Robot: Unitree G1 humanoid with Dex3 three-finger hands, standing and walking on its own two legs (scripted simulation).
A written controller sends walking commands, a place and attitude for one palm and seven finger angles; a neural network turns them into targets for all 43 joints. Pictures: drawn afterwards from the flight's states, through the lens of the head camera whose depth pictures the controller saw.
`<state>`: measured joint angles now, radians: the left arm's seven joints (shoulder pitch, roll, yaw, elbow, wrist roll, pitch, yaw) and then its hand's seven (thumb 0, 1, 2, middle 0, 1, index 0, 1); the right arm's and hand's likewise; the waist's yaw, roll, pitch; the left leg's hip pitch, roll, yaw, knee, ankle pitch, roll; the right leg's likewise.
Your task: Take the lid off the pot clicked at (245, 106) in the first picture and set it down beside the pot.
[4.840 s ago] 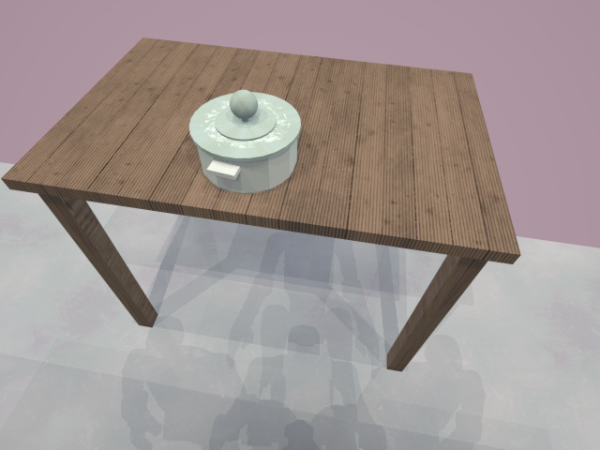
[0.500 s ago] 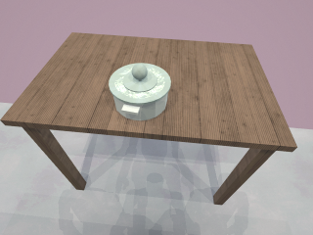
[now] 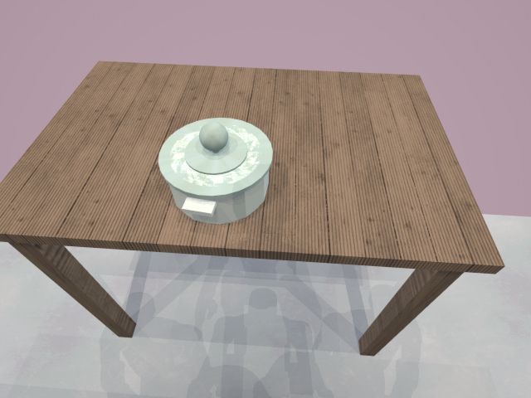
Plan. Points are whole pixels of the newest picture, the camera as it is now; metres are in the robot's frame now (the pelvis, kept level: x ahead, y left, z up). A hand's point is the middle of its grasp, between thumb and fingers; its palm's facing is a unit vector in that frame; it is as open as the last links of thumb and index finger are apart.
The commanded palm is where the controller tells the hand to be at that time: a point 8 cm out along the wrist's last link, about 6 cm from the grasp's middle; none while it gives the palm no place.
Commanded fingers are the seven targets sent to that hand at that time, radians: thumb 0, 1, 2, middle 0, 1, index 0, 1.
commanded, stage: come to a stop and stand still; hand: left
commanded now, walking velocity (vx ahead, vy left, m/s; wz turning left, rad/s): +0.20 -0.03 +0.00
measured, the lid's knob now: (213, 136) +0.51 +0.13 +0.11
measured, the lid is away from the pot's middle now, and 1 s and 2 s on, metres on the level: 0.00 0.00 0.00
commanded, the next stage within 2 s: look again from close up in 1.58 s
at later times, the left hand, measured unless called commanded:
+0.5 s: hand out of the picture +0.14 +0.21 -0.17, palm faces +0.05 -0.97 -0.23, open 7.3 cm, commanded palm none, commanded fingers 0.00 0.90 0.90 -0.20 -0.30 -0.20 -0.30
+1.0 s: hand out of the picture +0.11 +0.16 -0.16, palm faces -0.02 -0.97 -0.23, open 7.4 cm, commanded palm none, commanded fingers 0.00 0.90 0.90 -0.20 -0.30 -0.20 -0.30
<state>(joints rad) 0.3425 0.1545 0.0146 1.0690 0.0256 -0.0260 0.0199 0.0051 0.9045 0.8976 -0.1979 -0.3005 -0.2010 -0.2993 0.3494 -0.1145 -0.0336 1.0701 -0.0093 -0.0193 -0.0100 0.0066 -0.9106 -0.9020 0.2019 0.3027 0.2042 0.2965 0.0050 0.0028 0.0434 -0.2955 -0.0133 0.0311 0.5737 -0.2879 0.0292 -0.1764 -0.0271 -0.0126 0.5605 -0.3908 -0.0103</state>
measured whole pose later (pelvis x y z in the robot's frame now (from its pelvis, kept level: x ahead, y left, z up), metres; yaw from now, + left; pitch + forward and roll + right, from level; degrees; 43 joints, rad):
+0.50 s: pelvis +0.06 +0.02 +0.01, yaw +0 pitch -1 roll -1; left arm 0.15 0.21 0.03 0.97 0.02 0.03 0.05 0.01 0.92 0.90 -0.20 -0.30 -0.20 -0.30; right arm 0.13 -0.15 -0.03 1.00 -0.01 0.01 -0.03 0.00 -0.93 -0.90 0.20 0.30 0.21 0.30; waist 0.03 -0.02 0.12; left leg -0.23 -0.01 0.09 0.47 -0.23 0.07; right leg -0.34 -0.04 -0.01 0.77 -0.42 0.02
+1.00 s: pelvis +0.07 -0.02 +0.00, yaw +0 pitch -1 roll +1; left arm 0.29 0.18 -0.03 0.98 0.02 0.00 0.03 0.01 0.90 0.90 -0.20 -0.30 -0.20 -0.30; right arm 0.29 -0.18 0.00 0.99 -0.01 0.01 -0.01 0.01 -0.91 -0.90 0.20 0.30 0.20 0.30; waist -0.01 0.01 0.03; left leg -0.25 0.02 0.08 0.53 -0.27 0.00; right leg -0.25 -0.02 -0.03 0.56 -0.30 -0.01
